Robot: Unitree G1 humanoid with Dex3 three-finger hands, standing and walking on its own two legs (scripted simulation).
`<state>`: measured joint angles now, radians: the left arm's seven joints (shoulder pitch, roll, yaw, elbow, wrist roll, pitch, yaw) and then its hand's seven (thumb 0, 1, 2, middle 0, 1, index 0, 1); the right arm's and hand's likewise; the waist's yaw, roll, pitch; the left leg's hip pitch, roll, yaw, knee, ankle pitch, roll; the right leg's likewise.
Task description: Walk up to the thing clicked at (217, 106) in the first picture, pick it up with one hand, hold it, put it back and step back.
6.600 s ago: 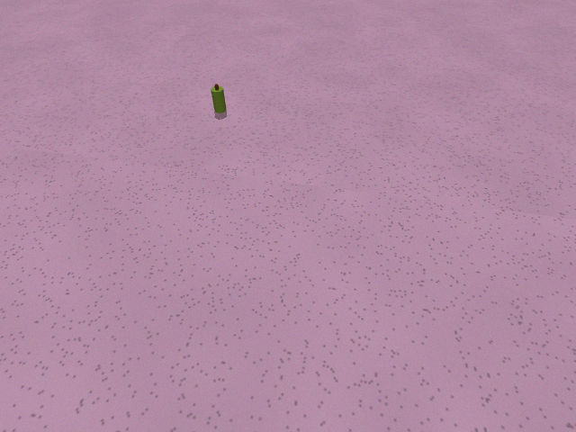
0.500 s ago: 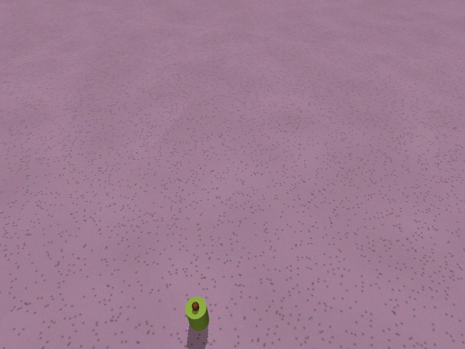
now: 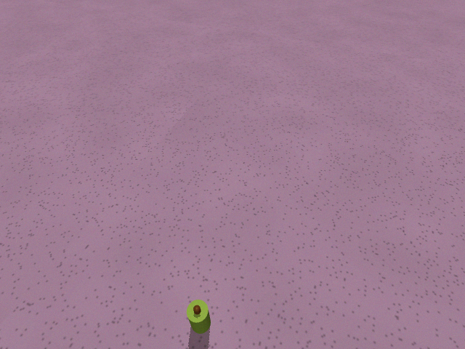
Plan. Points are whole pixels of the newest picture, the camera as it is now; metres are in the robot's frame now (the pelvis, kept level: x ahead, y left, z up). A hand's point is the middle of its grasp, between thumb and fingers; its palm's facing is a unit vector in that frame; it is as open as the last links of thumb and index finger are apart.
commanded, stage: walk up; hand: left
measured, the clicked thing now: (198, 315) +0.39 +0.15 -0.69
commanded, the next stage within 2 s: stand in 0.30 s
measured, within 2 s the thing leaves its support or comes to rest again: neither
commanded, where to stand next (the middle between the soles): +0.04 -0.01 m, yaw -2 degrees
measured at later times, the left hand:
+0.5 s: hand out of the picture +0.08 +0.26 -0.15, palm faces -0.02 -0.94 -0.34, open 7.3 cm
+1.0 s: hand out of the picture +0.04 +0.26 -0.16, palm faces -0.03 -0.94 -0.34, open 7.3 cm
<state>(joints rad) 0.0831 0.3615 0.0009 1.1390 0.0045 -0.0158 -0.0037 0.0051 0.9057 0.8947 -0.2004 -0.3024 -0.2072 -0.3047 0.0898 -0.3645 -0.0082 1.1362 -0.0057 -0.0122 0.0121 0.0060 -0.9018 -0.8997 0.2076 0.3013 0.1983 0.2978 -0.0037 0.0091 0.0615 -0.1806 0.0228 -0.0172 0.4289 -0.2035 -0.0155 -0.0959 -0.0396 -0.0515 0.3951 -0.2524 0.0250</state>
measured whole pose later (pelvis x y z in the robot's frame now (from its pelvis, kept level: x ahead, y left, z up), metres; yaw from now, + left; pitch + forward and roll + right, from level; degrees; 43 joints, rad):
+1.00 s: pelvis -0.02 +0.00 +0.00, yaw +0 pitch -2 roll +0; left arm 0.12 0.35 0.00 1.16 0.01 -0.01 -0.01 0.00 0.91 0.89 -0.20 -0.30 -0.21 -0.30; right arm 0.10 -0.35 -0.01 1.16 -0.01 -0.01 0.01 0.01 -0.90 -0.90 0.21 0.30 0.20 0.30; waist -0.01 0.01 0.06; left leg -0.17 0.02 -0.02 0.34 -0.12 -0.01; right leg -0.10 -0.04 -0.05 0.32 -0.18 0.03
